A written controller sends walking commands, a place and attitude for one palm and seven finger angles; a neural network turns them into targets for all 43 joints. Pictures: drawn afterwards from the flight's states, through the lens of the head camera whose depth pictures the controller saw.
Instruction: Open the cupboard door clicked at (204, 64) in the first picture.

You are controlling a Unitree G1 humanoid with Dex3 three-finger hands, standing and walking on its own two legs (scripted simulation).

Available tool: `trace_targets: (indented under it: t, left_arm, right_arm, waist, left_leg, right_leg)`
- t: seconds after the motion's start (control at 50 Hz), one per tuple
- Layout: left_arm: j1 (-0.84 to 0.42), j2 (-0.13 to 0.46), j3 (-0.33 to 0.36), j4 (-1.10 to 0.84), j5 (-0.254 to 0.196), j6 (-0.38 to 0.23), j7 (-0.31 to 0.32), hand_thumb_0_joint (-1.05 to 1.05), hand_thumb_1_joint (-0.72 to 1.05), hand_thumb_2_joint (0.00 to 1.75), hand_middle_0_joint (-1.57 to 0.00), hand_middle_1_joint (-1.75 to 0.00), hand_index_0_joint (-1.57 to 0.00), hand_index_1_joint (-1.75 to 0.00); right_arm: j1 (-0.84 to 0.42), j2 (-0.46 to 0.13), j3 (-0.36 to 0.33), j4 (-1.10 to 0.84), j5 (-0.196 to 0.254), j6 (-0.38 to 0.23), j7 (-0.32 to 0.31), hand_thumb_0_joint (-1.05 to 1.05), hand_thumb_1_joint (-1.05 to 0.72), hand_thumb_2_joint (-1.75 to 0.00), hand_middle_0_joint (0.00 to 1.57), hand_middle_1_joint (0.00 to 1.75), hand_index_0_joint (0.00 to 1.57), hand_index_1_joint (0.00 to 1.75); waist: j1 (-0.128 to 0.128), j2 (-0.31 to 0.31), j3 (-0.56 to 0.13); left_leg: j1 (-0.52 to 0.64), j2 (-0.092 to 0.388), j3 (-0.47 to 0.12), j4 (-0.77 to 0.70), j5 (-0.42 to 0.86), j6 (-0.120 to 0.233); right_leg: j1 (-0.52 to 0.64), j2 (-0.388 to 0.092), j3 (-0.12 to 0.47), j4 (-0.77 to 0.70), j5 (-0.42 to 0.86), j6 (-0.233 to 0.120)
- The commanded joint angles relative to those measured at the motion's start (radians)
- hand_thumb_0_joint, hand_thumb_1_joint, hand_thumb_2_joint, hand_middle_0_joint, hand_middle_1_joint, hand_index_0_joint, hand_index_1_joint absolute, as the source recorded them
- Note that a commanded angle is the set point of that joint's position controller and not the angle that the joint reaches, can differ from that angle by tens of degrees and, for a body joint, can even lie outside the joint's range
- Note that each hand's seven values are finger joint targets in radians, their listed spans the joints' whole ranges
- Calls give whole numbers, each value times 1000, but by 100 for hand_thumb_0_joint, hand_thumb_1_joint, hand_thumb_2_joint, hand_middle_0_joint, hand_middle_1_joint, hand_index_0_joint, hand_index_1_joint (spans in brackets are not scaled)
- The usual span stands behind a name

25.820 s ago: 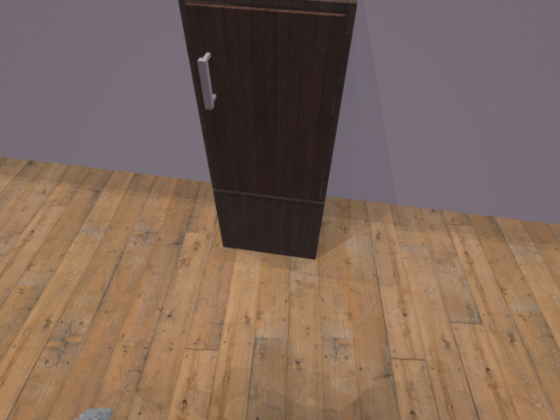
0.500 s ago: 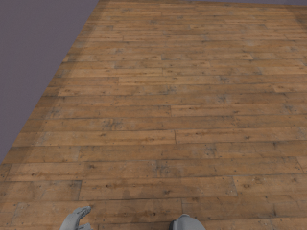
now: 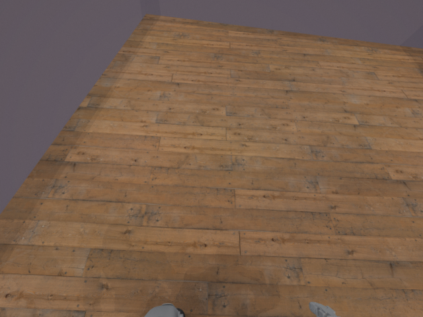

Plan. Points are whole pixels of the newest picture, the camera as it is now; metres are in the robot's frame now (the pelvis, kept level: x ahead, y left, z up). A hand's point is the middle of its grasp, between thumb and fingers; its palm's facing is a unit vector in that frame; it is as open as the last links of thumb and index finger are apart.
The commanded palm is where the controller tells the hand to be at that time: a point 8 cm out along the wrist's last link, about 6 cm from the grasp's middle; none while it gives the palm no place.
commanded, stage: walk to a spot facing it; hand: left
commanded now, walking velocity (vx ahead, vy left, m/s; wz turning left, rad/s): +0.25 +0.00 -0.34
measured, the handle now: out of the picture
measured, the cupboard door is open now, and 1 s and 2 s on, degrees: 50 50 50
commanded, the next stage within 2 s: turn to face it in 0.02 s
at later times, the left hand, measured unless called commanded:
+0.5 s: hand (144, 259) +0.26 +0.18 -0.15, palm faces +0.11 -0.97 -0.23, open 7.3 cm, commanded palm none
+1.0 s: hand (119, 274) +0.22 +0.22 -0.15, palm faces +0.41 -0.87 -0.27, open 7.4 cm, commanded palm none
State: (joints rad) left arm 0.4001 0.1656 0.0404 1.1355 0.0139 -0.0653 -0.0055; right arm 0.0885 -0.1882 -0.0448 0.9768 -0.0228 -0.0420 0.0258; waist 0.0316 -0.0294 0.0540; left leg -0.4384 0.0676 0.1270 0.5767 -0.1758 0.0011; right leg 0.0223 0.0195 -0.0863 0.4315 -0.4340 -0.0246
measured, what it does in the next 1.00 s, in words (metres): walks ahead, turning left: right foot, then left foot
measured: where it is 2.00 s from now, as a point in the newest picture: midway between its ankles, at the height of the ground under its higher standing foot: (223, 309)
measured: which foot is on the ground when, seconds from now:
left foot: down 0.00-0.40, up 0.42-0.70, down 0.72-1.00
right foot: down 0.00-0.02, up 0.04-0.38, down 0.40-0.72, up 0.74-1.00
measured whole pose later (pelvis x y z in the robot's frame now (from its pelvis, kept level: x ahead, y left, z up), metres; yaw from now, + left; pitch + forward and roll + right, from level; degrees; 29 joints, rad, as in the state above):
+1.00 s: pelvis +0.22 -0.01 +0.01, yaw +24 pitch +2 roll +0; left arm 0.16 0.25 0.07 0.89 0.02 0.05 0.00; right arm 0.15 -0.25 -0.06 0.88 -0.03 0.03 0.01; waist -0.01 0.00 0.07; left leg -0.36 0.01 -0.01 0.53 -0.21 0.01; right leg -0.45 -0.06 -0.02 0.90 -0.42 0.08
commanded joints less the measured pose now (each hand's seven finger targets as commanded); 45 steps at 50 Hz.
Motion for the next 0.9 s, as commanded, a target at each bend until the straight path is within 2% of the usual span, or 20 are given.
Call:
trace_targets:
  t: [0.0,0.06,0.12,0.16,0.22,0.28,0.34,0.36,0.38,0.4,0.42,0.46,0.52,0.62,0.66,0.68,0.7,0.72,0.8,0.88]
  left_arm:
    - [-25,86,17,-121,-8,-27,4,0,90,90,-20,-30,-20,-30]
    - [-100,68,25,-114,8,-1,-4,0,90,90,-20,-30,-20,-30]
    - [-35,13,20,-94,14,37,-10,0,90,90,-20,-30,-20,-30]
    - [-35,1,11,-95,12,42,-7,0,90,90,-20,-30,-20,-30]
    - [-90,-1,2,-109,11,42,3,0,90,90,-20,-30,-20,-30]
    - [-137,36,9,-125,8,49,7,0,90,90,-20,-30,-20,-30]
    - [-128,93,29,-143,3,43,14,0,90,90,-20,-30,-20,-30]
    - [-97,143,39,-139,6,34,21,0,90,90,-20,-30,-20,-30]
    - [-56,215,51,-129,12,28,29,0,90,90,-20,-30,-20,-30]
    - [-6,250,60,-126,9,26,33,0,90,90,-20,-30,-20,-30]
    - [-16,232,58,-131,6,19,41,0,90,90,-20,-30,-20,-30]
    - [-94,188,48,-163,4,35,49,0,90,90,-20,-30,-20,-30]
    - [-162,176,44,-199,11,37,46,0,90,90,-20,-30,-20,-30]
    - [-197,214,65,-233,17,48,38,0,90,90,-20,-30,-20,-30]
    - [-198,211,65,-246,9,56,31,0,90,90,-20,-30,-20,-30]
    - [-189,172,60,-275,0,63,25,0,90,90,-20,-30,-20,-30]
    - [-235,122,42,-331,-3,69,24,0,90,90,-20,-30,-20,-30]
    - [-280,156,43,-353,10,78,28,0,90,90,-20,-30,-20,-30]
    - [-252,145,53,-297,11,86,15,0,90,90,-20,-30,-20,-30]
    - [-226,139,47,-300,6,89,13,0,90,90,-20,-30,-20,-30]
  right_arm:
    - [495,-272,-57,78,-17,-14,-40,0,-90,-90,20,30,20,30]
    - [245,-134,-22,9,-8,-27,-45,0,-90,-90,20,30,20,30]
    - [223,-86,-2,20,-1,-44,-51,0,-90,-90,20,30,20,30]
    - [224,-84,2,36,3,-40,-50,0,-90,-90,20,30,20,30]
    - [254,-85,-4,51,2,-26,-49,0,-90,-90,20,30,20,30]
    - [246,-106,-10,56,3,1,-49,0,-90,-90,20,30,20,30]
    - [227,-111,-19,42,6,24,-46,0,-90,-90,20,30,20,30]
    - [228,-87,-18,33,12,28,-40,0,-90,-90,20,30,20,30]
    - [250,-40,-11,20,15,28,-30,0,-90,-90,20,30,20,30]
    - [234,-30,-14,0,11,35,-34,0,-90,-90,20,30,20,30]
    - [210,-57,-21,0,11,41,-37,0,-90,-90,20,30,20,30]
    - [172,-53,-23,-2,20,53,-28,0,-90,-90,20,30,20,30]
    - [162,-22,-17,-12,13,76,-12,0,-90,-90,20,30,20,30]
    - [126,-37,-21,-64,10,74,2,0,-90,-90,20,30,20,30]
    - [183,-95,-36,-71,3,69,5,0,-90,-90,20,30,20,30]
    - [252,-203,-61,-71,-7,59,0,0,-90,-90,20,30,20,30]
    - [318,-311,-86,-74,-7,58,-12,0,-90,-90,20,30,20,30]
    - [329,-325,-84,-68,-5,59,-21,0,-90,-90,20,30,20,30]
    - [109,-238,-60,-139,-6,47,-38,0,-90,-90,20,30,20,30]
    - [98,-249,-66,-149,-5,48,-32,0,-90,-90,20,30,20,30]
  waist:
    - [-190,289,-257]
    - [-76,140,-9]
    - [-21,139,-23]
    - [-7,142,-35]
    - [-23,102,-40]
    - [-22,180,-26]
    - [4,131,-33]
    - [15,26,-56]
    - [26,-152,-99]
    - [51,-268,-151]
    - [53,-337,-167]
    - [21,-194,-135]
    - [-22,-163,-75]
    - [-37,-148,-48]
    - [-79,-31,-94]
    - [-117,230,-161]
    - [-157,434,-192]
    - [-159,249,-214]
    - [-58,199,-91]
    - [-53,177,-128]
  left_leg:
    - [673,433,-596,-236,154,239]
    - [258,353,-373,-361,-102,140]
    - [179,260,-153,-368,156,115]
    - [161,206,-91,-352,295,119]
    - [137,184,-106,-316,329,143]
    - [110,172,-168,-274,232,135]
    - [73,118,-197,-168,125,74]
    - [-11,62,-155,-87,13,31]
    - [-121,-47,-40,74,-199,-25]
    - [-145,-70,-30,333,-465,-42]
    - [-180,-30,-91,498,-487,-45]
    - [-185,10,-101,578,-389,-53]
    - [-96,10,-49,457,-303,-66]
    - [44,-20,28,140,-181,-53]
    - [240,-27,13,-55,-16,-39]
    - [381,150,-241,-139,212,47]
    - [417,393,-576,-221,517,207]
    - [380,411,-585,-225,321,249]
    - [205,219,-379,-250,152,148]
    - [245,180,-342,-234,182,150]
  right_leg:
    - [-578,17,40,807,-128,-17]
    - [-644,-118,126,929,78,-7]
    - [-549,-131,102,756,145,25]
    - [-473,-133,59,582,176,42]
    - [-364,-105,7,350,196,58]
    - [-302,-74,-16,252,209,65]
    - [-178,-85,-4,64,287,62]
    - [-71,-187,100,15,403,37]
    - [42,-383,235,-25,563,-33]
    - [76,-522,311,-61,767,-137]
    - [67,-513,314,-45,892,-168]
    - [24,-449,148,-21,890,-140]
    - [-128,-395,-1,-49,746,-87]
    - [-197,-389,-79,30,587,-47]
    - [-283,-360,-122,196,480,6]
    - [-445,-259,-153,413,196,71]
    - [-621,-133,-77,660,-296,119]
    - [-633,-126,44,772,-254,97]
    - [-629,-134,96,771,11,106]
    - [-545,-94,73,574,15,107]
